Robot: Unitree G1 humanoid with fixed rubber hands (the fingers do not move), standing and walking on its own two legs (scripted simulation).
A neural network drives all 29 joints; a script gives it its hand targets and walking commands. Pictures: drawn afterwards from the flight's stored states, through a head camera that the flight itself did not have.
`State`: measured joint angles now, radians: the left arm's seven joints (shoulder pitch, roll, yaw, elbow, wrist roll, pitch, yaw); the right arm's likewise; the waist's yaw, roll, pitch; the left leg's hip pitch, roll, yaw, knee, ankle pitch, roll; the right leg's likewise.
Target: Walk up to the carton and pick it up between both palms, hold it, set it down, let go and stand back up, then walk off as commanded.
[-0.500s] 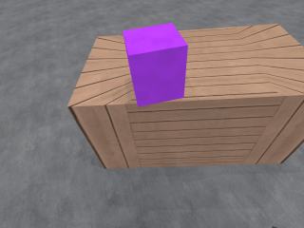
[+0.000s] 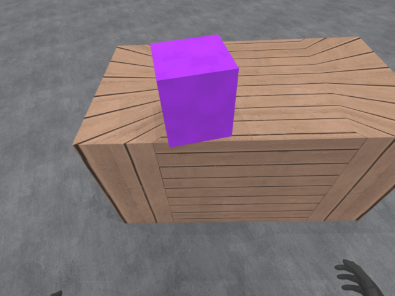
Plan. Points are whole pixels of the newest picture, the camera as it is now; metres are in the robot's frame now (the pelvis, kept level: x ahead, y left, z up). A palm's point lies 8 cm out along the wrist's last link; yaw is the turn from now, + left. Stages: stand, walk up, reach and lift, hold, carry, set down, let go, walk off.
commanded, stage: stand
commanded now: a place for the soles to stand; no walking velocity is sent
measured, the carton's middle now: (193, 92) +0.69 +0.05 +0.02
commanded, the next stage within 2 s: none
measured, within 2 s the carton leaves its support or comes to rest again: neither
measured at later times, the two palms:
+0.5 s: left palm out of the picture +0.05 +0.33 -0.07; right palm out of the picture +0.10 -0.31 -0.07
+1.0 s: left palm out of the picture +0.08 +0.33 -0.07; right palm out of the picture +0.12 -0.30 -0.07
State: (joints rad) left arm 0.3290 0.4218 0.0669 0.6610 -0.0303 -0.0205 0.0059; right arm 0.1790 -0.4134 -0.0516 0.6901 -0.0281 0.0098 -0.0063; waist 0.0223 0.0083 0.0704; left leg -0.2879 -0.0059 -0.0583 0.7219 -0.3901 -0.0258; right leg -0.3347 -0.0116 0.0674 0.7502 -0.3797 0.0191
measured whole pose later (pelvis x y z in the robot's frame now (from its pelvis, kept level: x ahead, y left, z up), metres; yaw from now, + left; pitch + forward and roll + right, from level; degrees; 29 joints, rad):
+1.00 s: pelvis -0.03 +0.01 +0.00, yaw +0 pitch -3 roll +0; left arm 0.23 0.41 0.07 0.75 -0.03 -0.01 0.00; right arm 0.12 -0.41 -0.05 0.80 0.00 0.01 0.01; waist 0.02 -0.01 0.07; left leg -0.29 -0.01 -0.06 0.68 -0.34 -0.03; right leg -0.32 -0.01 0.07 0.69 -0.31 0.03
